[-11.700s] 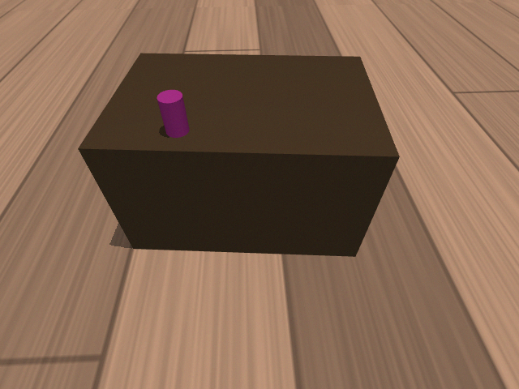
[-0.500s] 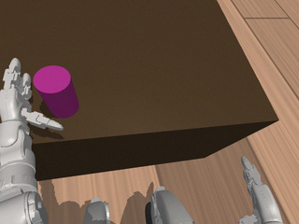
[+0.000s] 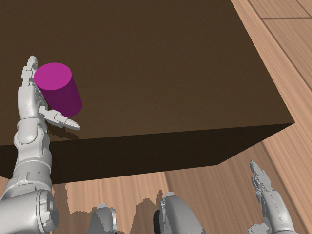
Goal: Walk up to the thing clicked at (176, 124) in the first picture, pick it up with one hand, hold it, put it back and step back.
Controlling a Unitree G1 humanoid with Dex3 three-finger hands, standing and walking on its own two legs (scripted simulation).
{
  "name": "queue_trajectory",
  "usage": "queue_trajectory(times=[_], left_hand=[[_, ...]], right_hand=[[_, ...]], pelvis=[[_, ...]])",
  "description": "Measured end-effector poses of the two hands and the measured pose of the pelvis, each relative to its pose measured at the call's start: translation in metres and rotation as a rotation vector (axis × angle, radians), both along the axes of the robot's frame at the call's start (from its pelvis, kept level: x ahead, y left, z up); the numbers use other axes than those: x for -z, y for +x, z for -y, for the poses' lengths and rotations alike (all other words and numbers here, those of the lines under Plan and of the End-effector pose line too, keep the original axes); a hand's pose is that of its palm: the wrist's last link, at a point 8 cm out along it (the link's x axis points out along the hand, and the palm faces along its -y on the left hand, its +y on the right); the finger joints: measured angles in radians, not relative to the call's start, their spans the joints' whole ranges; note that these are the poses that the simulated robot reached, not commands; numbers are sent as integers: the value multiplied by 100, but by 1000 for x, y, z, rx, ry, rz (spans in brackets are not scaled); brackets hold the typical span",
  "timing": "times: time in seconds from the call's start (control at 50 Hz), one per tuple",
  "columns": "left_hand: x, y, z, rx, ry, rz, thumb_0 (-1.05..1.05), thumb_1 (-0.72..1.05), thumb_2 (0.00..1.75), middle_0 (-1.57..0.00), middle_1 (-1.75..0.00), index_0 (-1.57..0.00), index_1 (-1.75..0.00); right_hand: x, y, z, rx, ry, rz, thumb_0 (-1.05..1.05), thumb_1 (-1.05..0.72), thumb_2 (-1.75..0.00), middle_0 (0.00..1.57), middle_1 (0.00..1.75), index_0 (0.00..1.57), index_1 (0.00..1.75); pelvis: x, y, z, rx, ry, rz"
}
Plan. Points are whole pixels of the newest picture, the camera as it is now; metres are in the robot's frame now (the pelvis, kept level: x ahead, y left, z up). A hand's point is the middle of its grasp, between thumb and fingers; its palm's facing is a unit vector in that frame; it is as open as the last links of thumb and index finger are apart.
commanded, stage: close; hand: left
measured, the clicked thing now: (61, 92) +0.50 +0.19 +0.00
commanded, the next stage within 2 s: settle in 0.82 s
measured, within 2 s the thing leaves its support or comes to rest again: leaves its support in 1.36 s
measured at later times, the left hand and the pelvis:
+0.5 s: hand (60, 94) +0.48 +0.19 +0.01, palm faces +0.07 -1.00 +0.03, open 14.6 cm; pelvis +0.01 +0.02 +0.00, yaw -1 degrees
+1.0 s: hand (59, 92) +0.49 +0.19 +0.01, palm faces +0.10 -1.00 +0.01, open 10.7 cm; pelvis +0.01 +0.01 -0.01, yaw -1 degrees
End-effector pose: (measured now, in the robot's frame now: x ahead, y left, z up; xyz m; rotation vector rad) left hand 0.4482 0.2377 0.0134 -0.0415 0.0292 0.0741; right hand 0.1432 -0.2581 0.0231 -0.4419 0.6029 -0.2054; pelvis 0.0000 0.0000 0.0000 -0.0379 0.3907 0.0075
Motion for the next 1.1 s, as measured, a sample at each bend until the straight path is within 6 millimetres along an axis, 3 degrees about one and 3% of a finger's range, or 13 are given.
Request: queue_trajectory(times=[0.2,0.38,0.58,0.72,0.86,0.98,1.1], left_hand=[[1,16,0,-24,27,-15,-2,-60,2,-23,-12,-24,-10],[11,18,-1,4,17,-24,-2,-58,9,-41,-26,-43,-24],[-2,12,-1,-4,25,-21,-2,-45,31,-64,-50,-66,-48],[0,16,-4,-26,25,-13,-1,-33,46,-77,-65,-81,-65],[-1,16,-3,-12,34,-8,-1,-38,68,-76,-76,-80,-77],[-1,15,-1,-20,32,-14,0,-43,92,-73,-86,-76,-87],[-1,12,3,-15,39,-17,-1,-47,99,-69,-95,-72,-96]], right_hand=[[1,2,-4,22,2,36,-1,51,-5,6,5,6,5],[-3,4,-14,11,-1,30,-1,50,-5,6,5,6,5],[0,7,-18,33,22,5,-1,49,-6,6,5,6,5],[7,11,-19,24,39,-3,-1,49,-6,6,5,6,5],[13,2,-16,30,48,-39,-1,49,-6,6,5,6,5],[19,7,-17,13,66,-31,-1,49,-6,6,5,6,5],[13,10,-15,10,66,-6,-1,50,-6,6,6,6,5]], pelvis=[[6,-2,-5,9,-4,-25],[7,2,-12,10,-13,-35],[0,9,-18,12,-19,-17],[2,7,-18,15,-14,-22],[3,8,-14,13,-11,-30],[5,6,-10,11,-7,-28],[4,6,-7,12,-1,-21]])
